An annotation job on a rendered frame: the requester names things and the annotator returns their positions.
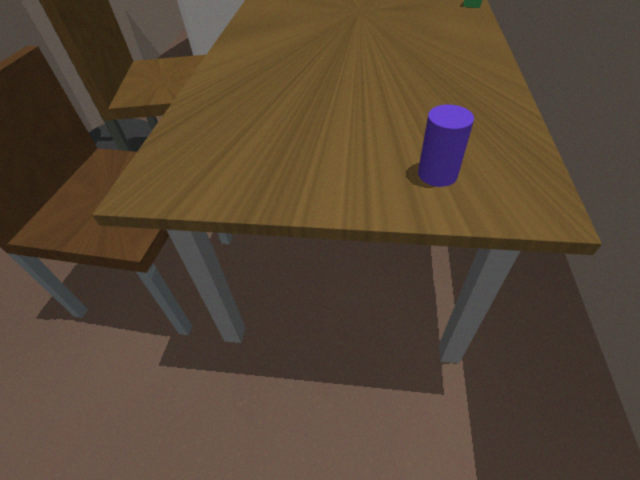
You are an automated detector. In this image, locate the chair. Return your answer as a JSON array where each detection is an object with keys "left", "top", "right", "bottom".
[
  {"left": 39, "top": 0, "right": 206, "bottom": 151},
  {"left": 0, "top": 46, "right": 232, "bottom": 335}
]

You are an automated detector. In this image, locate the table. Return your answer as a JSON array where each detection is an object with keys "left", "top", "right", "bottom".
[{"left": 92, "top": 0, "right": 602, "bottom": 363}]

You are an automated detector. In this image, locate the coat stand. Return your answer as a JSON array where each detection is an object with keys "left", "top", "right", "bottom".
[{"left": 41, "top": 4, "right": 152, "bottom": 152}]

